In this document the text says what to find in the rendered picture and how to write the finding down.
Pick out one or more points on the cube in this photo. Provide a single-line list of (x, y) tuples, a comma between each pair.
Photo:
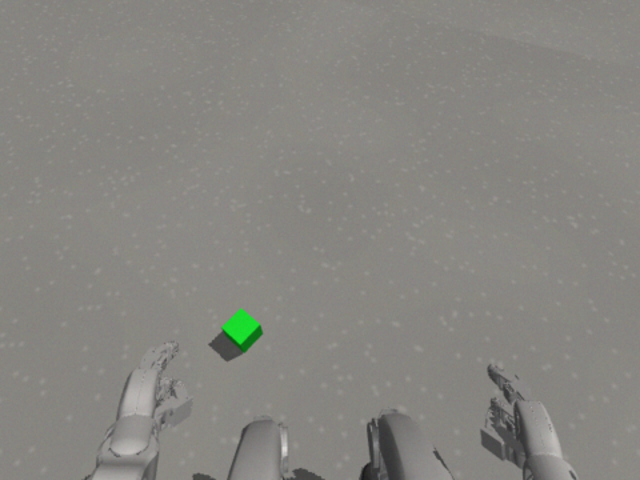
[(242, 330)]

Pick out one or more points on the left robot hand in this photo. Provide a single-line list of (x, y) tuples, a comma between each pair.
[(144, 390)]

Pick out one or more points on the right robot hand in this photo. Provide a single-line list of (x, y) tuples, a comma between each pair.
[(529, 432)]

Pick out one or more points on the right robot arm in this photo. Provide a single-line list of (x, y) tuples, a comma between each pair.
[(547, 467)]

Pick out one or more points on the left robot arm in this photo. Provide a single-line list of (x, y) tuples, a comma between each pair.
[(129, 451)]

